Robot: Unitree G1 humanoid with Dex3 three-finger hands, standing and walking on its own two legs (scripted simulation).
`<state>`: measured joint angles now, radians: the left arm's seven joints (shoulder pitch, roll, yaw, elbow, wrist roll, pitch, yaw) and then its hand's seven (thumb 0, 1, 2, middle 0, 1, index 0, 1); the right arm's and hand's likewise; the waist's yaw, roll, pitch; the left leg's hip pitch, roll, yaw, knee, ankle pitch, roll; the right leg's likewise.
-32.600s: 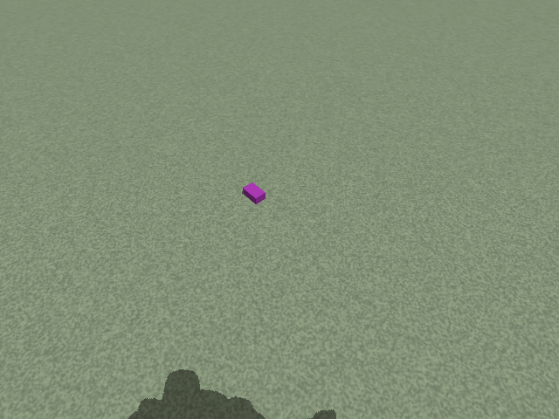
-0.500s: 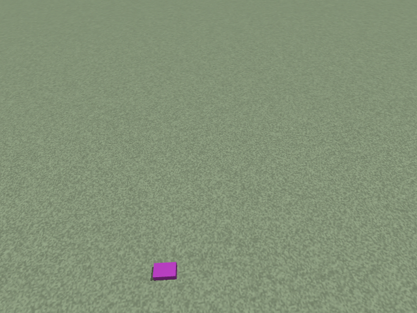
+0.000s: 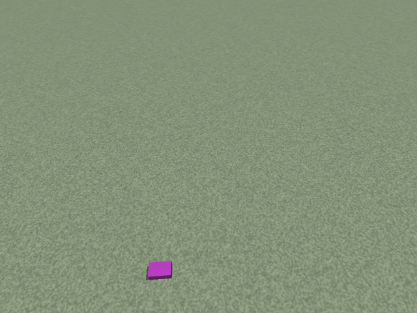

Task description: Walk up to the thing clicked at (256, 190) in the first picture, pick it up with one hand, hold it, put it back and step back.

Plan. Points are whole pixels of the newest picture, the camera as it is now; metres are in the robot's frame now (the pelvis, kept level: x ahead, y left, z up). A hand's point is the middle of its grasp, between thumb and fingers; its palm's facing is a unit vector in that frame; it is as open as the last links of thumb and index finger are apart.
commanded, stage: stand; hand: left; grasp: from above
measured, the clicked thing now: (160, 270) +0.45 +0.26 -0.76
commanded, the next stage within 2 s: step back in 1.18 s
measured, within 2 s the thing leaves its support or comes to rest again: neither
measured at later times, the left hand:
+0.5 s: hand out of the picture +0.08 +0.25 -0.16, palm faces +0.02 -0.94 -0.34, open 7.3 cm
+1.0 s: hand out of the picture +0.08 +0.25 -0.16, palm faces +0.00 -0.94 -0.34, open 7.3 cm
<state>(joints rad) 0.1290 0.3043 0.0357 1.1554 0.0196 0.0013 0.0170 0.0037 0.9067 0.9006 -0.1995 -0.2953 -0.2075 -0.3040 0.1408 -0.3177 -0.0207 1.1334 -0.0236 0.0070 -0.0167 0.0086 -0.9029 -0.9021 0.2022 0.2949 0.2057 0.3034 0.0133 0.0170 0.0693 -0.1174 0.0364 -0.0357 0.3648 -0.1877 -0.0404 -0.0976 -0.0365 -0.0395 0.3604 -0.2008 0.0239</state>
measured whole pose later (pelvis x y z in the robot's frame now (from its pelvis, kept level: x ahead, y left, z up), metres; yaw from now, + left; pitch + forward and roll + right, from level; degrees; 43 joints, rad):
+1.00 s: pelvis +0.01 +0.00 +0.00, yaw -1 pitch -3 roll +0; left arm 0.11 0.33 0.03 1.14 0.01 -0.01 0.01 0.00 0.91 0.90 -0.20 -0.30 -0.21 -0.30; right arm 0.11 -0.33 -0.01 1.13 -0.02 0.00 -0.01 0.01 -0.90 -0.90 0.20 0.29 0.21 0.30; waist 0.01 0.01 0.06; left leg -0.10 0.04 -0.02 0.34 -0.19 -0.04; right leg -0.09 -0.03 -0.03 0.34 -0.20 0.02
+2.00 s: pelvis -0.14 +0.02 -0.02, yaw -5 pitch -3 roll +0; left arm 0.17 0.34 0.07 0.90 0.03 0.03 0.00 0.00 0.91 0.90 -0.20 -0.30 -0.21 -0.30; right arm 0.10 -0.38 -0.06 0.90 -0.01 0.07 -0.02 0.01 -0.90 -0.90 0.20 0.30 0.21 0.30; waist 0.00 0.04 0.18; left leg -0.45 -0.03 -0.06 0.88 -0.46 0.00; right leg -0.26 0.04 0.04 0.68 -0.37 -0.03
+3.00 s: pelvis -0.44 +0.01 -0.02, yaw +0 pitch -2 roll +1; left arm 0.13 0.36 0.07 0.77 0.04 0.03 0.03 0.01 0.90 0.90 -0.20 -0.30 -0.21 -0.30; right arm 0.20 -0.41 -0.06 0.88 -0.02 0.06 -0.03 0.01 -0.90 -0.90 0.20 0.29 0.21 0.30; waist 0.01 0.04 0.17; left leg -0.34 -0.07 -0.11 0.93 -0.53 -0.03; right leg -0.38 -0.03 -0.02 0.63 -0.22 -0.02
